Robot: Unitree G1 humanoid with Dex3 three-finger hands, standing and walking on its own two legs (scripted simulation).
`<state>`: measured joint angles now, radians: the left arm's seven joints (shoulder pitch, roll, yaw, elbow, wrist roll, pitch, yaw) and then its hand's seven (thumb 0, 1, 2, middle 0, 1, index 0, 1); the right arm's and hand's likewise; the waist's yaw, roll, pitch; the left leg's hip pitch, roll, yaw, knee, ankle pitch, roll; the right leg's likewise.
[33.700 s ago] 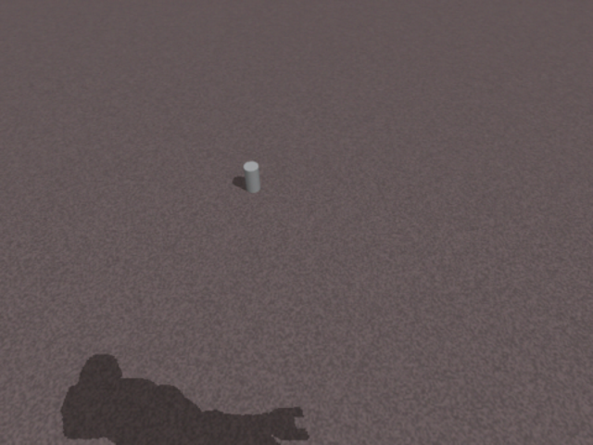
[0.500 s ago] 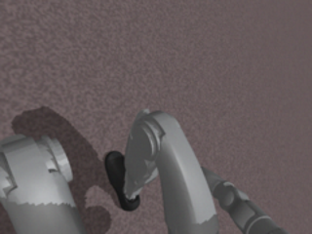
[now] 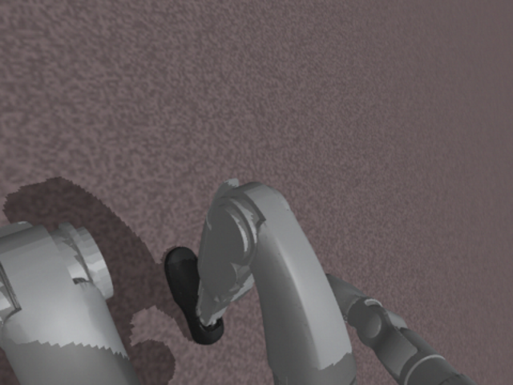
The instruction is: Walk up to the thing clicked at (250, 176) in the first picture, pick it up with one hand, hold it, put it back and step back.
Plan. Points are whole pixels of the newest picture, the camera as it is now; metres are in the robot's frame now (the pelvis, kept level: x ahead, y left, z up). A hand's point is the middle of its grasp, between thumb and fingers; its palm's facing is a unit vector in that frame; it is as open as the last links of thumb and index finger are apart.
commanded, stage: open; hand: left
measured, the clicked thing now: out of the picture +0.44 +0.27 -0.23
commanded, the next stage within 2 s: withdraw in 0.10 s
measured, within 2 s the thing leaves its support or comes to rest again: neither
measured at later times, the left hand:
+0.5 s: hand out of the picture +0.45 +0.31 -0.15, palm faces +0.29 -0.96 +0.01, open 17.5 cm
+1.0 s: hand out of the picture +0.41 +0.41 -0.01, palm faces +0.33 -0.87 -0.37, open 17.5 cm
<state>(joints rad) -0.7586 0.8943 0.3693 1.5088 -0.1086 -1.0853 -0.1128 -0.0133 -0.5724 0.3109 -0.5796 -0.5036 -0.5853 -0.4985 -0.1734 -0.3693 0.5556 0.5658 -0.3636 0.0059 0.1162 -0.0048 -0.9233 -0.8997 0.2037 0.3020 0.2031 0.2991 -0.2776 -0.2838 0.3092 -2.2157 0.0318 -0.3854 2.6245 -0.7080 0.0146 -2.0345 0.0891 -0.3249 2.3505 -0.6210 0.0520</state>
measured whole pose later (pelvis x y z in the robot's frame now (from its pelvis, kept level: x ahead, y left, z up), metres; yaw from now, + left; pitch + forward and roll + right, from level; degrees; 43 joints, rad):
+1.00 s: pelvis +0.01 -0.01 +0.05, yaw +6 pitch +29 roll -11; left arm -0.66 0.83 0.48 0.98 0.09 -0.35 -0.16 -0.01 -0.54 0.04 -0.07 -0.04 -0.07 -0.04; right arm 0.11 -0.28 0.20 0.57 -0.07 0.19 0.05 0.00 -0.92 -0.91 0.20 0.30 0.20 0.30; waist -0.17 -0.04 -0.02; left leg -2.23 0.05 -0.17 2.37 -0.68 0.03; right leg -2.12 0.04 -0.16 2.24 -0.65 0.02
